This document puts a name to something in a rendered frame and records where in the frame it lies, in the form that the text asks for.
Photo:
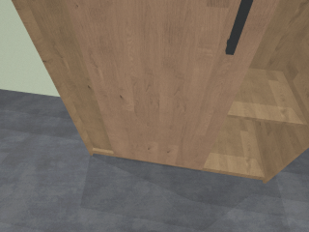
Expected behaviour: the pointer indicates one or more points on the handle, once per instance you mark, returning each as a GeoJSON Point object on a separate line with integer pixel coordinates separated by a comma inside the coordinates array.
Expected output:
{"type": "Point", "coordinates": [232, 42]}

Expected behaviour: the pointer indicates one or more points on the wardrobe door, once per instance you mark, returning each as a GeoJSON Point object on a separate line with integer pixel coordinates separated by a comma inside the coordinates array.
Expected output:
{"type": "Point", "coordinates": [55, 23]}
{"type": "Point", "coordinates": [160, 72]}

